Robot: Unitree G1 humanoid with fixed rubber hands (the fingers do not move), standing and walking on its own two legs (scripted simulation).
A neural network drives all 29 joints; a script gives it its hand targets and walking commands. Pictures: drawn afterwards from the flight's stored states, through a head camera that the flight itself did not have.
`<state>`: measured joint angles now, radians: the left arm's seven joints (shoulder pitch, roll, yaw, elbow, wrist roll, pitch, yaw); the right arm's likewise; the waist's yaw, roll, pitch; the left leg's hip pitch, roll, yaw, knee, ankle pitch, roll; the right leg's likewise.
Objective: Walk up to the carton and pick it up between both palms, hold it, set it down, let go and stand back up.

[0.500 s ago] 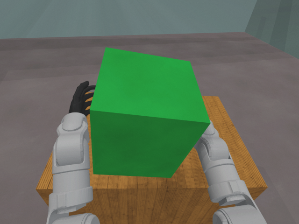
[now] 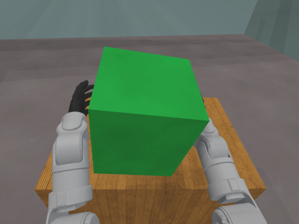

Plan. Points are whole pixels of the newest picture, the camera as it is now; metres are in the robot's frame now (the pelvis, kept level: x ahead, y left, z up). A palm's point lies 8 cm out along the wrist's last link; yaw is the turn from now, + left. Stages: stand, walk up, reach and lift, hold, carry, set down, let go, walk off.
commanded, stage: hold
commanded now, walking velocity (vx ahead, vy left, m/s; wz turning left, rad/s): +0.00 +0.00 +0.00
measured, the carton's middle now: (140, 117) +0.35 +0.01 +0.16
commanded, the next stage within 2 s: none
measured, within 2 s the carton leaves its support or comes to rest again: neither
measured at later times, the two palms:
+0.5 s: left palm (75, 113) +0.35 +0.16 +0.18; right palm (195, 116) +0.35 -0.14 +0.16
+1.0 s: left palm (77, 112) +0.35 +0.16 +0.18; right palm (196, 115) +0.35 -0.14 +0.16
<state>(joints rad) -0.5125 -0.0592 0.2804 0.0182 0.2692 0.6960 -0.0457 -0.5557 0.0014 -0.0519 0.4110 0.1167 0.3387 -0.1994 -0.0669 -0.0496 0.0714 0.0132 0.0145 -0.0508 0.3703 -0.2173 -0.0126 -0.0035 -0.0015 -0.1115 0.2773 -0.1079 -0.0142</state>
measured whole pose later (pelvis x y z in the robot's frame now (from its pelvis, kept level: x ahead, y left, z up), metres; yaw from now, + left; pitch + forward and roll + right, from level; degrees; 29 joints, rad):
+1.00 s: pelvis +0.00 +0.00 +0.00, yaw +0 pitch -10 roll -1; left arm -0.51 -0.06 0.29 0.01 0.28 0.71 -0.05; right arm -0.56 -0.01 -0.04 0.41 0.12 0.35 -0.20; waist -0.07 -0.04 0.08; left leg 0.03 0.01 -0.05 0.36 -0.22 -0.01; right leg 0.01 -0.01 -0.11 0.27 -0.11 -0.01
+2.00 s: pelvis +0.00 +0.00 +0.00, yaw +0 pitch -10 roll -1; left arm -0.51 -0.06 0.27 0.01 0.28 0.71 -0.05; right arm -0.54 0.00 -0.04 0.41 0.13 0.33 -0.20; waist -0.07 -0.04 0.09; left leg 0.03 0.01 -0.05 0.37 -0.22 -0.01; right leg 0.01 0.00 -0.11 0.27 -0.11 -0.01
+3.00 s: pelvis +0.00 +0.00 +0.00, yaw +0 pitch -10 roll -1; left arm -0.52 -0.05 0.28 0.02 0.27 0.69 -0.05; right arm -0.56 0.01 -0.05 0.41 0.12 0.33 -0.20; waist -0.06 -0.05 0.08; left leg 0.02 0.02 -0.06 0.37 -0.22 -0.02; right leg 0.00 0.00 -0.12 0.27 -0.11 -0.02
